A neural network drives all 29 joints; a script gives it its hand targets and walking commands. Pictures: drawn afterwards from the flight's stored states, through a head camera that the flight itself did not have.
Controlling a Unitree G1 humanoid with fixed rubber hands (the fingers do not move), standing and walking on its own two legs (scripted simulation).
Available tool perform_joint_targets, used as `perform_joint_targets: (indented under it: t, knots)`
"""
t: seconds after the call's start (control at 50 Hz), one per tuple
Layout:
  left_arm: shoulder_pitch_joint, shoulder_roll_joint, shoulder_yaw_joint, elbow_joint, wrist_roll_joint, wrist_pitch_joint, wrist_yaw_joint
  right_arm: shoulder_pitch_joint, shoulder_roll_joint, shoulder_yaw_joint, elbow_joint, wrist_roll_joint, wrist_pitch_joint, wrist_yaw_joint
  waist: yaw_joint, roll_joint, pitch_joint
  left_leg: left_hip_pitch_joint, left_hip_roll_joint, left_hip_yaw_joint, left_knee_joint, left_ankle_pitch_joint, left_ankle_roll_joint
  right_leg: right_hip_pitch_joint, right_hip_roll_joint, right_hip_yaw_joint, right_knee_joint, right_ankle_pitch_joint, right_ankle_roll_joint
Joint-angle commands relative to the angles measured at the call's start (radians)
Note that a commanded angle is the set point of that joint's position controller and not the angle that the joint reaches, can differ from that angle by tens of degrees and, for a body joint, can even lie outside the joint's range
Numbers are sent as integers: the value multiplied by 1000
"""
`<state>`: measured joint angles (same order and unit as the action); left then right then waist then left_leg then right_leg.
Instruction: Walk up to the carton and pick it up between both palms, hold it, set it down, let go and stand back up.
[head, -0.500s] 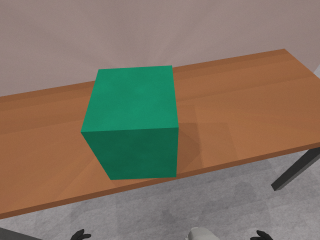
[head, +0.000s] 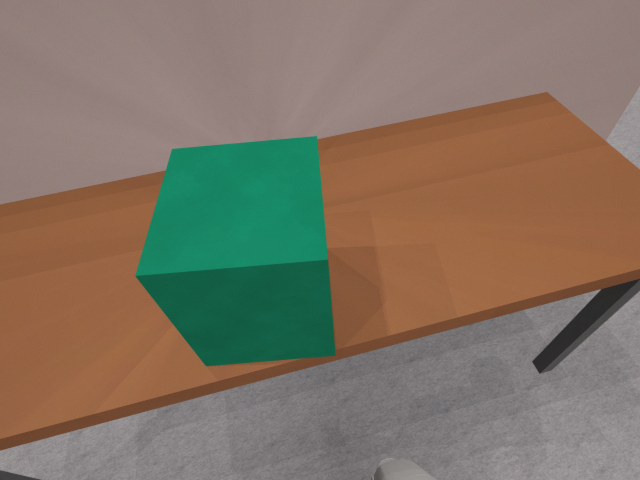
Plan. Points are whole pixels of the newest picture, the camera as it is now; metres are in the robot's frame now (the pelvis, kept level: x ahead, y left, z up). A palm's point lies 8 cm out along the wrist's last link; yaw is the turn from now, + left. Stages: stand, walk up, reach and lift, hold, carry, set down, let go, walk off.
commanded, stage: walk up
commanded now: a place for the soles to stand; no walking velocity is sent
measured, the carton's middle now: (258, 257) +0.40 +0.10 +0.03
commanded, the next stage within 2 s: reach and lift in 0.32 s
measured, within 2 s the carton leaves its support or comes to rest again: neither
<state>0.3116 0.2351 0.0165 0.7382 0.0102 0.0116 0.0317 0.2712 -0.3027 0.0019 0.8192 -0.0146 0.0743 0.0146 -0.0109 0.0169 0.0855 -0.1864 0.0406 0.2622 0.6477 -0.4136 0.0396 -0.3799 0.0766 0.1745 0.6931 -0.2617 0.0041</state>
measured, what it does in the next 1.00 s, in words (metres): stands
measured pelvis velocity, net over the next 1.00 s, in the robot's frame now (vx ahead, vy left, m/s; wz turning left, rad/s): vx -0.02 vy -0.04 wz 0.16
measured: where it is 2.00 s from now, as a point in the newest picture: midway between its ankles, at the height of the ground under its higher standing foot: outside the picture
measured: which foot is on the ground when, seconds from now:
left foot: down 0.00-1.00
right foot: down 0.00-1.00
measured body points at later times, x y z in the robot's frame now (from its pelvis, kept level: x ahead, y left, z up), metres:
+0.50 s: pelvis -0.02 -0.01 -0.03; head +0.06 -0.02 +0.41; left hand +0.16 +0.25 -0.13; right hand +0.12 -0.26 -0.17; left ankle -0.03 +0.08 -0.72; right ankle +0.07 -0.11 -0.72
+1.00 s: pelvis -0.02 -0.04 +0.00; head +0.01 -0.01 +0.45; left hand +0.12 +0.27 -0.08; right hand +0.13 -0.20 -0.09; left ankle -0.03 +0.08 -0.72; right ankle +0.07 -0.11 -0.72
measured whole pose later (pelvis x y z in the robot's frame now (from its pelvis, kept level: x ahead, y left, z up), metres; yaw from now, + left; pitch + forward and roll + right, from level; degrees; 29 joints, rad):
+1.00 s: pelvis -0.02 -0.04 +0.00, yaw +9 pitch -6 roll +0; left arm 0.14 0.39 0.07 0.47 -0.03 0.21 -0.10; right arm 0.37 0.04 0.03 0.47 0.01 -0.09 -0.17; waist 0.00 -0.06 0.17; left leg -0.21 0.06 0.07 0.69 -0.37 -0.01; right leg -0.30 0.04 -0.05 0.63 -0.23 -0.05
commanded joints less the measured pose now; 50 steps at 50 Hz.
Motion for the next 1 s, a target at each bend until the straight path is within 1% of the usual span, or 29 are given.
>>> perform_joint_targets:
  t: [0.0, 0.06, 0.1, 0.12, 0.14, 0.18, 0.2, 0.24, 0.28, 0.3, 0.32, 0.34, 0.36, 0.4, 0.44, 0.48, 0.52, 0.54, 0.56, 0.58, 0.62, 0.68, 0.7, 0.76, 0.82, 0.9, 0.92, 0.94, 0.98]
  knots:
    - [-27, 193, 56, -88, -10, -26, 16, 97, -146, -56, -54, 7, -51, -13, -27, -160, -100, 161, 83, -183, -179, 47, 15, -109, -123, 256, -269, 25, -95]
    - [-29, 163, 56, -76, -10, -26, 3, 64, -163, -52, -41, 1, -64, -22, -11, -35, -77, 79, 180, -212, -275, 163, 68, -32, -46, 79, -92, 115, -55]
    - [-27, 150, 59, -81, -7, -25, -2, 29, -177, -50, -43, 4, -56, -28, -8, -1, -36, 38, 249, -204, -301, 245, 92, -43, -36, -5, -21, 102, -35]
    - [-17, 141, 61, -91, -2, -25, -2, 37, -188, -49, -47, 2, -54, -29, -8, 26, -56, 48, 264, -203, -272, 325, 78, -24, -53, -18, -26, 127, -27]
    - [-3, 148, 56, -77, 2, -26, 1, 43, -158, -42, -44, 4, -50, -24, -6, 51, -48, 20, 234, -151, -248, 306, 85, -4, -54, -6, -11, 184, -36]
    - [23, 147, 64, -64, 0, -22, 1, -9, -146, -40, -71, 2, -44, -24, 10, 88, -29, -34, 221, -149, -259, 190, 89, 21, -51, -15, -18, 174, -42]
    - [16, 154, 66, -67, 1, -24, 4, 8, -151, -41, -71, 8, -40, -24, 6, 86, -19, -67, 230, -186, -241, 158, 99, 47, -50, -5, -14, 165, -51]
    - [-7, 157, 63, -81, 1, -25, 7, 54, -170, -51, -51, 0, -35, -24, -9, 25, -28, -11, 202, -155, -188, 219, 80, 21, -59, 21, -13, 254, -57]
    - [-20, 153, 63, -91, 0, -23, 6, 21, -176, -47, -68, -11, -29, -25, 6, 31, -38, -3, 189, -157, -169, 202, 83, -4, -51, 35, -14, 234, -71]
    - [-10, 153, 62, -85, -3, -28, 6, 28, -180, -47, -70, -8, -27, -20, 14, -14, -44, -20, 182, -166, -185, 147, 76, 6, -61, 35, -39, 224, -72]
    - [-645, 191, 75, -132, 33, 162, -5, -469, -2, -80, -106, -62, -197, 8, 42, 79, 37, -509, 104, -183, -65, -95, -7, -30, -51, -214, 78, -84, -92]
    - [-537, 145, 10, -156, 31, 243, 7, -376, -99, -162, -48, -89, -209, 45, 0, 101, 74, -582, 123, -164, -103, -192, -13, 35, -58, -219, 79, -115, -109]
    - [-502, 164, 30, -197, 36, 288, 9, -314, -114, -172, -54, -125, -199, 59, -21, 81, 54, -604, 105, -151, -80, -197, -17, 55, -63, -220, 92, -96, -91]
    - [-493, 159, 35, -267, 21, 393, -9, -268, -112, -193, -100, -70, -183, 43, -25, -59, -59, -303, 57, -186, 80, 15, -19, -119, -112, -160, 39, 44, -74]
    - [-435, 162, 61, -344, 34, 444, -36, -215, -103, -164, -146, -11, -159, 10, -6, -121, -221, -88, 55, -195, 120, 102, -44, -82, -104, -155, 21, 196, -54]
    - [-350, 175, 88, -398, 55, 458, -46, -117, -117, -109, -158, 70, -156, -4, -23, -99, -358, -45, 52, -187, 119, 236, -72, 12, -69, -166, 43, 356, -44]
    - [-289, 181, 102, -415, 69, 453, -50, -46, -94, -72, -134, 84, -151, -20, -26, -86, -388, -21, 55, -178, 106, 332, -92, 92, -57, -172, 42, 421, -44]
    - [-266, 150, 104, -423, 59, 449, -51, -67, -120, -78, -142, 80, -161, -25, -54, -68, -412, -21, 56, -201, 94, 386, -91, 107, -33, -205, 43, 429, -52]
    - [-250, 144, 102, -444, 50, 434, -53, -54, -113, -75, -145, 77, -168, -33, -39, -69, -454, -12, 37, -179, 85, 417, -93, 150, -37, -190, 34, 477, -62]
    - [-228, 132, 110, -476, 50, 415, -54, -25, -95, -73, -159, 69, -176, -46, -52, -69, -429, -40, 36, -185, 40, 395, -85, 185, -24, -196, 12, 479, -56]
    - [-244, 164, 123, -495, 38, 377, -62, -29, -51, -59, -200, 62, -193, -65, -39, -80, -397, -92, 5, -168, 5, 276, -67, 217, -51, -175, -14, 497, -57]
    - [-270, 183, 123, -454, 14, 326, -72, -57, 21, -36, -251, 67, -199, -94, -25, -87, -294, -171, -10, -168, -45, 119, -27, 231, -89, -138, -81, 314, -39]
    - [-290, 206, 112, -489, 17, 310, -71, -48, 65, -43, -258, 72, -205, -104, -35, -25, -237, -174, -12, -162, -71, 68, -19, 243, -92, -105, -107, 230, -44]
    - [-319, 271, 135, -461, 19, 251, -83, -37, 161, -9, -364, 49, -221, -131, -12, -37, -154, -230, 1, -157, -107, -30, 11, 284, -101, -80, -146, 3, -24]
    - [-345, 304, 130, -446, -1, 204, -94, -26, 254, 16, -440, 50, -223, -160, 9, 34, -120, -256, 2, -139, -148, -54, 16, 305, -120, -61, -188, -48, -15]
    - [-319, 341, 126, -480, -40, 148, -128, 42, 297, 18, -520, 37, -206, -189, -8, 91, -92, -320, 33, -154, -189, -90, 28, 396, -121, -44, -192, -61, 3]
    - [-341, 344, 134, -477, -29, 141, -127, 32, 284, 22, -496, 21, -208, -190, 30, 114, -103, -319, 39, -137, -218, -84, 36, 405, -102, -77, -180, -29, -1]
    - [-306, 344, 116, -451, -55, 133, -137, 47, 283, -14, -542, 3, -210, -199, -20, 119, -109, -361, 42, -146, -220, -89, 33, 436, -102, -78, -171, -18, 10]
    - [-294, 345, 113, -460, -63, 118, -140, 32, 274, -27, -534, -9, -208, -202, -12, 152, -72, -415, 59, -157, -258, -112, 42, 510, -68, -124, -145, 2, 5]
